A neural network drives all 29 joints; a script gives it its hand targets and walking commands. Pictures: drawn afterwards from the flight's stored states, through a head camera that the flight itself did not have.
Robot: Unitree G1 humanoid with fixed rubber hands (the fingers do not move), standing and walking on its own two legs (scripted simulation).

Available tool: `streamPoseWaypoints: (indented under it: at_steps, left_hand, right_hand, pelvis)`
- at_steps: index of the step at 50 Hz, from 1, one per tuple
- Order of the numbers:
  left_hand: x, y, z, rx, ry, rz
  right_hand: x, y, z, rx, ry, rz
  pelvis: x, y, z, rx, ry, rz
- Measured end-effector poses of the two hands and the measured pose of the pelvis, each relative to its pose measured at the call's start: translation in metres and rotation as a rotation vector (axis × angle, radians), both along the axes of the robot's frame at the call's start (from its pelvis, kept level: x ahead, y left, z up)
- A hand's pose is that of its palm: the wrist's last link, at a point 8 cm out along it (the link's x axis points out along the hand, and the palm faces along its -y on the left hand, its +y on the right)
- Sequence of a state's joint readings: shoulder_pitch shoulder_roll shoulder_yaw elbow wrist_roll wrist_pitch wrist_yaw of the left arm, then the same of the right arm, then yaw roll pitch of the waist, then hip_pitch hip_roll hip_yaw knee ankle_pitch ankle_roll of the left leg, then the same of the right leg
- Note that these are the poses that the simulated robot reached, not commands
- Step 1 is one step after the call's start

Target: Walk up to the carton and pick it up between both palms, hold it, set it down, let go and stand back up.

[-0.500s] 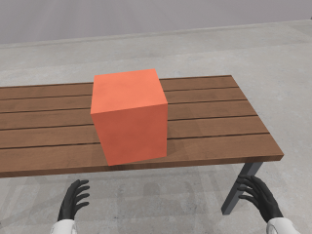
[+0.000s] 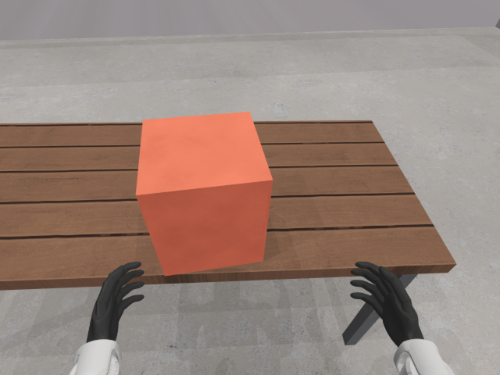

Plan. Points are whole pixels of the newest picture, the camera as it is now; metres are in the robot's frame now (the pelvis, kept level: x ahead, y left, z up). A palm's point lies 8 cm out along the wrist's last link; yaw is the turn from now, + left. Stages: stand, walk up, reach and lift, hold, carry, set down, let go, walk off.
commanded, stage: reach and lift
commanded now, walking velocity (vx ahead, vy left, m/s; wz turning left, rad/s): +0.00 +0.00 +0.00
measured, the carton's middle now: (206, 194) +0.48 +0.09 +0.01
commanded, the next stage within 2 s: none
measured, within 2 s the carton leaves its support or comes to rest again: neither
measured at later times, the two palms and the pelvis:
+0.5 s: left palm (107, 255) +0.30 +0.22 +0.08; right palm (386, 246) +0.31 -0.19 +0.09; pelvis +0.00 +0.00 +0.00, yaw +0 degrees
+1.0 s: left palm (107, 212) +0.35 +0.23 +0.11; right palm (377, 194) +0.37 -0.19 +0.13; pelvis +0.00 +0.00 +0.00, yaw +0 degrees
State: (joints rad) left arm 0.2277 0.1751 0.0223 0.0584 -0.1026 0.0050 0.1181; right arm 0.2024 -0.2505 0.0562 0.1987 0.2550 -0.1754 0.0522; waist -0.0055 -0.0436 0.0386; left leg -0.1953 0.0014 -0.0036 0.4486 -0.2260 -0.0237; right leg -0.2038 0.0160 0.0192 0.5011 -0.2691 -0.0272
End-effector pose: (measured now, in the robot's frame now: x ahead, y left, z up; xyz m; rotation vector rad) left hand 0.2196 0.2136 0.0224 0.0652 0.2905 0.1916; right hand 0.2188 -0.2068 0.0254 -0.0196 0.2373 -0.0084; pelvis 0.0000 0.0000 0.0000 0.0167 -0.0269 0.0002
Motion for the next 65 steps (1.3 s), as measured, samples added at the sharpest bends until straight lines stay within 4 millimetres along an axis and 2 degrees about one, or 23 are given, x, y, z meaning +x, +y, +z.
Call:
streamPoseWaypoints:
  at_steps: [8,15,23,30,35,40,47,53,65]
  left_hand:
    - [0.016,0.001,0.016,0.000,-0.014,0.014]
    - [0.047,-0.003,0.040,-0.005,-0.020,0.016]
    - [0.074,0.007,0.055,-0.026,0.013,0.055]
    - [0.084,0.008,0.059,-0.032,0.035,0.041]
    - [0.090,0.009,0.072,-0.017,0.009,0.032]
    - [0.104,0.010,0.083,-0.012,-0.001,0.027]
    - [0.126,0.011,0.089,-0.028,0.018,0.029]
    - [0.140,0.013,0.092,-0.040,0.029,0.033]
    - [0.165,0.016,0.117,-0.041,0.006,0.043]
  right_hand:
    - [0.015,0.008,0.018,-0.001,-0.034,0.016]
    - [0.046,0.017,0.040,-0.001,-0.050,0.043]
    - [0.080,0.016,0.062,-0.028,-0.068,0.052]
    - [0.100,0.010,0.073,-0.011,-0.083,0.044]
    - [0.108,0.011,0.077,0.020,-0.098,0.044]
    - [0.119,0.012,0.082,0.026,-0.093,0.045]
    - [0.143,0.018,0.103,0.015,-0.106,0.053]
    - [0.165,0.021,0.108,0.003,-0.066,0.042]
    - [0.189,0.031,0.126,0.019,-0.055,0.037]
  pelvis:
    - [-0.007,0.001,0.000,-0.001,-0.009,0.000]
    - [-0.011,0.000,0.000,0.000,-0.015,0.000]
    - [-0.006,-0.003,0.001,0.004,-0.007,0.000]
    - [0.000,-0.004,0.002,0.005,0.005,0.000]
    - [0.000,-0.003,0.002,0.003,0.007,0.000]
    - [-0.002,-0.003,0.002,0.003,0.003,0.000]
    - [-0.004,-0.003,0.002,0.003,0.000,0.000]
    - [-0.003,-0.002,0.002,0.002,0.004,0.000]
    - [-0.004,0.001,0.002,-0.002,0.008,0.000]
